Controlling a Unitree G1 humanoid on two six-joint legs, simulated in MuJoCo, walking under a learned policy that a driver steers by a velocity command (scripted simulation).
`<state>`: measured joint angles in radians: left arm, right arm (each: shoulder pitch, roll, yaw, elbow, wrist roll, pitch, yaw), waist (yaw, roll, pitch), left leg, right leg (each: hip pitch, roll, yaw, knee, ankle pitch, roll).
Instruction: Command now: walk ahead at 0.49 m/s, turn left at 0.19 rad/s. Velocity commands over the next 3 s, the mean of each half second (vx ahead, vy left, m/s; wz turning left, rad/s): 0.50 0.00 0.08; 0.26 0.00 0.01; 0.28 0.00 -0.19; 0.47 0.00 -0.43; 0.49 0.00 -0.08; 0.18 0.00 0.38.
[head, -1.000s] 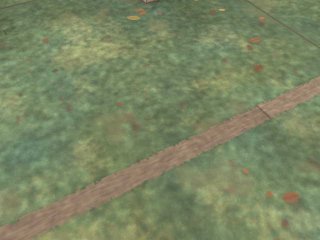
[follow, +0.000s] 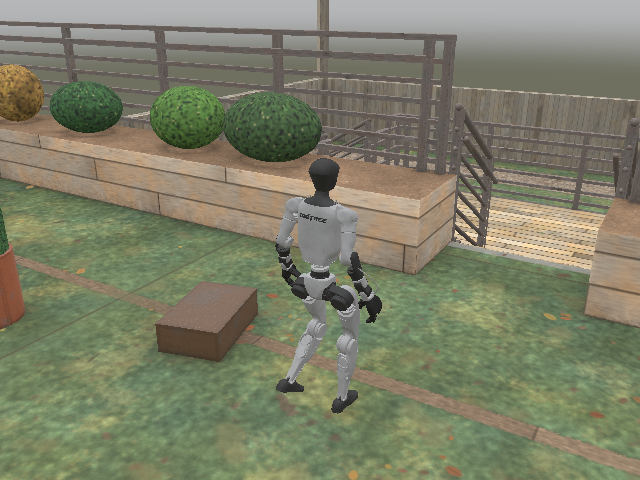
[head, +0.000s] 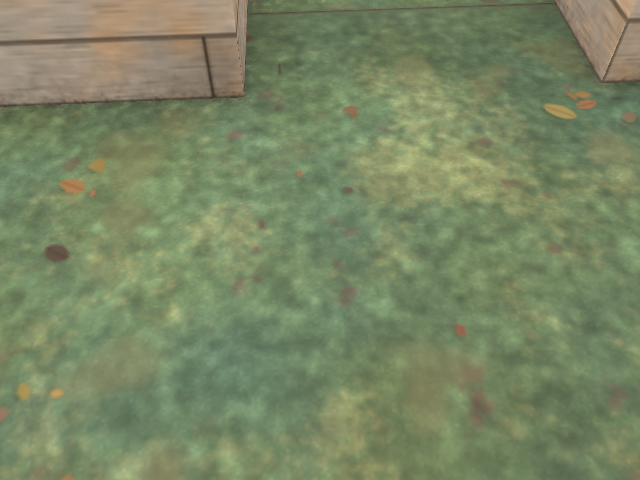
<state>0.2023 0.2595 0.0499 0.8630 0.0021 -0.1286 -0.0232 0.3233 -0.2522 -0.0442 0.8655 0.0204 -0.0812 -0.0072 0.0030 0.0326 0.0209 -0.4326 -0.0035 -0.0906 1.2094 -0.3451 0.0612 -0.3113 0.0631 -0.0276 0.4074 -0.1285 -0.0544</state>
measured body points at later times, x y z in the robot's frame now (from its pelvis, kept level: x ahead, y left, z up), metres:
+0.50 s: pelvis +0.28 +0.07 +0.00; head +0.30 +0.09 +0.45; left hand +0.33 +0.34 -0.14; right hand +0.41 -0.19 -0.10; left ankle +0.32 +0.16 -0.74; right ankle +0.21 -0.08 -0.65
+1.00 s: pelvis +0.47 +0.04 -0.01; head +0.50 +0.03 +0.44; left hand +0.62 +0.29 -0.12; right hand +0.53 -0.22 -0.15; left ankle +0.41 +0.19 -0.69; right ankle +0.57 -0.05 -0.74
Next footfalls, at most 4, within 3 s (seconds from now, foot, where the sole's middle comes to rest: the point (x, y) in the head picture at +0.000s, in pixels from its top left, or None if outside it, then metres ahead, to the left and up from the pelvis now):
0.36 left None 0.36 0.16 -0.77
0.82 right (360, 416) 0.61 -0.05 -0.77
1.16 left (249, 453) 0.53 0.19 -0.77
1.56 right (389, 373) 0.72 -0.11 -0.77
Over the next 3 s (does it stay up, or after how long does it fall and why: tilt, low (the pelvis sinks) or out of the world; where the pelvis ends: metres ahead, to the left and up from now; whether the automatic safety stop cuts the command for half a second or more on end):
stays up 1.22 -0.22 0.00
